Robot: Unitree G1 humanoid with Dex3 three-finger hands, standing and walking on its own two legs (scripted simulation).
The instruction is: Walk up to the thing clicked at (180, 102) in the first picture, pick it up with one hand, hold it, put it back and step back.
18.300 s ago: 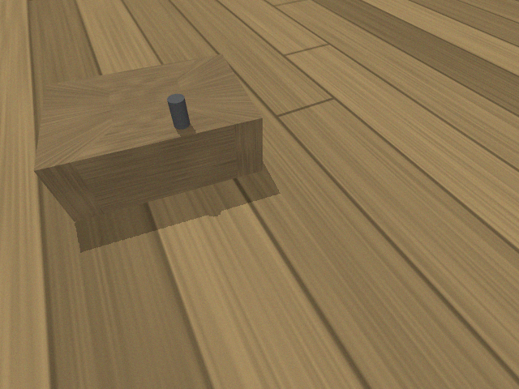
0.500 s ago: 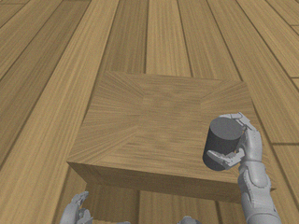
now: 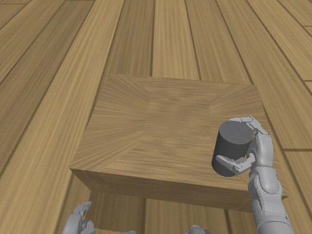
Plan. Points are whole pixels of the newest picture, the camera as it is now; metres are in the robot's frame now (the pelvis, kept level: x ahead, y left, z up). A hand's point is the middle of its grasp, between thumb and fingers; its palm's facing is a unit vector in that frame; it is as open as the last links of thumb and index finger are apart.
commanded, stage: hold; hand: right
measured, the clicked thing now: (229, 149) +0.32 -0.16 +0.03
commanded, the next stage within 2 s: crouch in 0.20 s
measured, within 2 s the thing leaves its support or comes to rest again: neither
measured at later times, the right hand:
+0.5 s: hand (231, 145) +0.33 -0.16 +0.04, palm faces +0.12 +0.99 +0.00, open 11.3 cm
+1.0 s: hand (216, 148) +0.40 -0.17 -0.11, palm faces +0.09 +1.00 +0.00, open 11.3 cm
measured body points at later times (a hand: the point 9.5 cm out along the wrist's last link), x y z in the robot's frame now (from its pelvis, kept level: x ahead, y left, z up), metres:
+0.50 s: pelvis +0.00 +0.00 +0.00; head +0.04 +0.00 +0.44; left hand +0.14 +0.25 -0.11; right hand +0.32 -0.22 +0.04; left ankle -0.01 +0.13 -0.70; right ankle +0.04 -0.13 -0.70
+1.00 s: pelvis -0.03 +0.00 -0.12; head +0.12 -0.01 +0.30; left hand +0.07 +0.27 -0.25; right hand +0.39 -0.23 -0.11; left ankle -0.01 +0.13 -0.70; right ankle +0.04 -0.13 -0.70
